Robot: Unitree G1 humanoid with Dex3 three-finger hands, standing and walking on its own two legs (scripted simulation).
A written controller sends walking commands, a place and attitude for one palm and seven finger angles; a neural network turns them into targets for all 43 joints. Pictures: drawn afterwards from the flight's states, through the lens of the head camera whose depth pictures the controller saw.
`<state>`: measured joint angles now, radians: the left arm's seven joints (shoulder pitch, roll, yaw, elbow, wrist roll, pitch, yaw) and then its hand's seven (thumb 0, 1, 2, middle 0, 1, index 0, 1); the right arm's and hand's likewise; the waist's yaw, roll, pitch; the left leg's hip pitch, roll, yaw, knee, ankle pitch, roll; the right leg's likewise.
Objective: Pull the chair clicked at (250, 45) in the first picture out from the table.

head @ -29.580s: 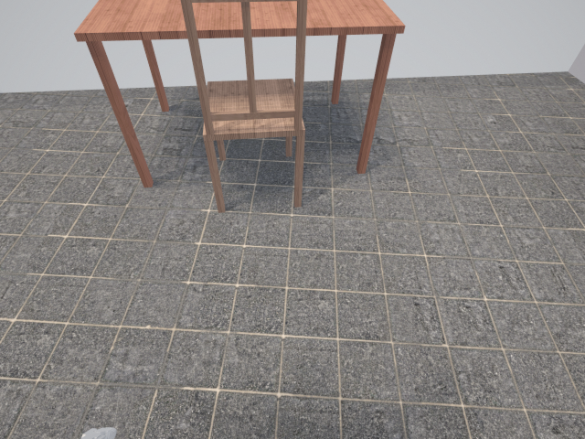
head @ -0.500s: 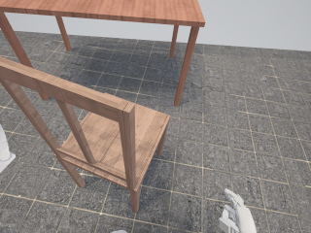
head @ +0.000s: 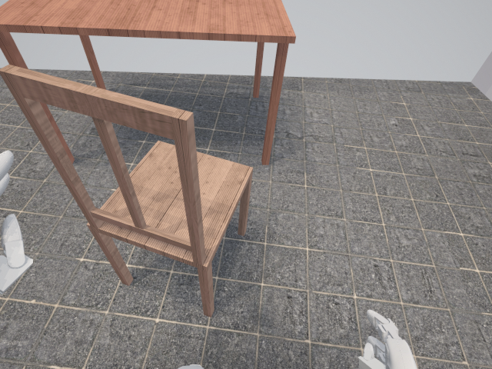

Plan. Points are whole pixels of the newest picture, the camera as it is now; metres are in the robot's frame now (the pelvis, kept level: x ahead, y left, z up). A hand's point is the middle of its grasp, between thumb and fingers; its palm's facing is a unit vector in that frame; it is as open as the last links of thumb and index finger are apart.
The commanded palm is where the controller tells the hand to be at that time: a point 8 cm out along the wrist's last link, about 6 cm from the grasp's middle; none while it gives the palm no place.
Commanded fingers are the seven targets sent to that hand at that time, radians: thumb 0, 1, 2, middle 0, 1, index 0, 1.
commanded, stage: stop stepping back and stand still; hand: left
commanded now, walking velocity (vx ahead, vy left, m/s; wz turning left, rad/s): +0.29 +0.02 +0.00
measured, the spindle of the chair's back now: (124, 181) +0.50 +0.31 -0.05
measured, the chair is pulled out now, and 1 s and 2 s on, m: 0.58 0.58 0.58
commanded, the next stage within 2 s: let the arm hang, fingers relaxed in 1.18 s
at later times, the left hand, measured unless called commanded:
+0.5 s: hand out of the picture +0.13 +0.27 +0.18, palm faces +0.48 -0.78 -0.39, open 7.4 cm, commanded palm +0.07 +0.31 +0.19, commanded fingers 0.00 0.90 0.90 -0.20 -0.30 -0.20 -0.30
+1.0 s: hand out of the picture +0.17 +0.29 +0.17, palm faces +0.41 -0.79 -0.46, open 7.4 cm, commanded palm +0.10 +0.33 +0.19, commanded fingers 0.00 0.90 0.90 -0.20 -0.30 -0.20 -0.30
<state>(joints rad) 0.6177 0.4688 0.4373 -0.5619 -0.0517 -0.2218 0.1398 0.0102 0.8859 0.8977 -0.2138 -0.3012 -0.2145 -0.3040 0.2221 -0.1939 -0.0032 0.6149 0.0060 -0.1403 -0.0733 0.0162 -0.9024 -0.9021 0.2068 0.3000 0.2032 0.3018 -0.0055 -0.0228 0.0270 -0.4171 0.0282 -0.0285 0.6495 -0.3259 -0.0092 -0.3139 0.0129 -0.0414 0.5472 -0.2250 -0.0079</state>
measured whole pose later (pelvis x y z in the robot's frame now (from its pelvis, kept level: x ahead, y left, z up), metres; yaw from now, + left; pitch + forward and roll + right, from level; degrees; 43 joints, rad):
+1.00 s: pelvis -0.03 +0.02 +0.01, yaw +2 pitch -1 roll -1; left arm 0.55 0.41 0.39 -0.46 -0.04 -0.20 0.14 0.01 0.89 0.90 -0.21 -0.30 -0.21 -0.30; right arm 0.21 -0.18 0.02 0.63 0.01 -0.15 -0.06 0.02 -0.90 -0.90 0.21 0.30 0.20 0.30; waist -0.01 -0.01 0.02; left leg -0.22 -0.01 0.04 0.44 -0.21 0.03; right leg -0.18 0.00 -0.02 0.41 -0.22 0.00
